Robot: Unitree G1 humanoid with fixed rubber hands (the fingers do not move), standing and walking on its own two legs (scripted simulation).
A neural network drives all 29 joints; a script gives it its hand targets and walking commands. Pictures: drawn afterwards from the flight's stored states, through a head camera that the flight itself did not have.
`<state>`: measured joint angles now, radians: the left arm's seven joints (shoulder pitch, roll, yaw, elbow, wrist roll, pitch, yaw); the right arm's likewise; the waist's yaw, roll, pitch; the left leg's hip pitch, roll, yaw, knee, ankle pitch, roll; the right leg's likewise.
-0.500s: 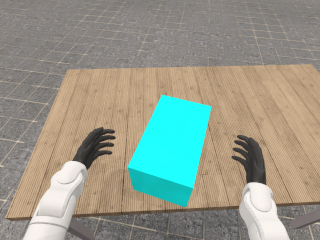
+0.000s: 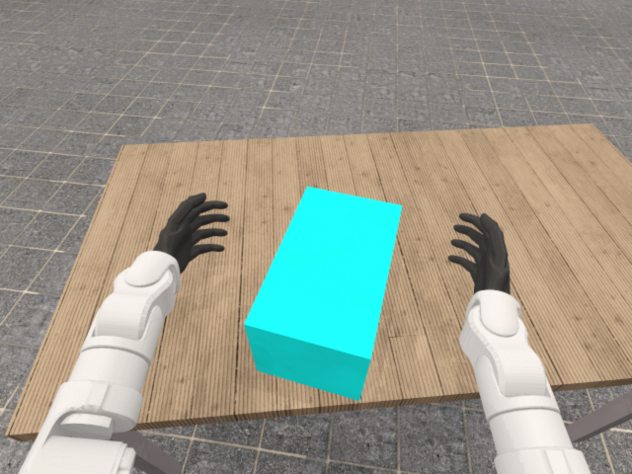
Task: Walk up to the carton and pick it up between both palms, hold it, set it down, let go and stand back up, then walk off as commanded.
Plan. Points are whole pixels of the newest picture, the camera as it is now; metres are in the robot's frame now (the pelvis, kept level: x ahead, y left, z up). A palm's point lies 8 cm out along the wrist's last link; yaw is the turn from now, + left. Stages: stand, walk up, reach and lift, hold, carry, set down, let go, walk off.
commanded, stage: reach and lift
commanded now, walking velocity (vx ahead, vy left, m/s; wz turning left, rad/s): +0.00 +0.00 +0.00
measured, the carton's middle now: (331, 286) +0.41 -0.01 -0.05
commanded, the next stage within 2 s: none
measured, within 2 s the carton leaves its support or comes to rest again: neither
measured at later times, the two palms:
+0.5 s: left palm (206, 194) +0.46 +0.17 +0.11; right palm (492, 231) +0.39 -0.21 +0.10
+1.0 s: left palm (226, 234) +0.45 +0.15 +0.04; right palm (462, 273) +0.38 -0.19 +0.02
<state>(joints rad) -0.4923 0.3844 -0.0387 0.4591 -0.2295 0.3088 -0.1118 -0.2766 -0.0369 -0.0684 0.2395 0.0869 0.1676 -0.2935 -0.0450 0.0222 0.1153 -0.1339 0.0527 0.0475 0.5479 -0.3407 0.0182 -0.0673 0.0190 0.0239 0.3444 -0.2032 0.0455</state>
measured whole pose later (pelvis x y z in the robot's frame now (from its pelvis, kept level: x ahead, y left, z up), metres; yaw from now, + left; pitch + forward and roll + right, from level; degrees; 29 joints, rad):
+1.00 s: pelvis +0.00 -0.02 +0.00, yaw -1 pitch +16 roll -2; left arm -0.89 0.33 -0.04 1.26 -0.13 -0.14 -0.07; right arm -0.70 0.02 -0.14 1.04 0.09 -0.23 -0.28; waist -0.11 0.02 -0.11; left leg -0.54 0.05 0.05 0.55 -0.28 0.01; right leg -0.51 0.02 0.02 0.41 -0.18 0.03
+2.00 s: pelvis -0.02 -0.01 -0.02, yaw -1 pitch +26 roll -2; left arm -1.00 0.18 0.29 1.45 0.28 -0.38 0.02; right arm -0.79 0.20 -0.59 1.28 -0.32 -0.60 -0.25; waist -0.11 -0.02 -0.19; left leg -0.82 0.04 0.05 0.64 -0.28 0.00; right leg -0.80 0.01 0.02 0.53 -0.19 0.03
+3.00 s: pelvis -0.01 -0.01 -0.02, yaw -1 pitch +26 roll -2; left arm -1.01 0.17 0.42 1.52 0.35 -0.46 0.03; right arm -0.80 0.24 -0.76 1.28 -0.43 -0.63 -0.24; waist -0.11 -0.02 -0.19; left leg -0.82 0.04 0.05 0.64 -0.28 0.00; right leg -0.80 0.01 0.02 0.53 -0.19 0.03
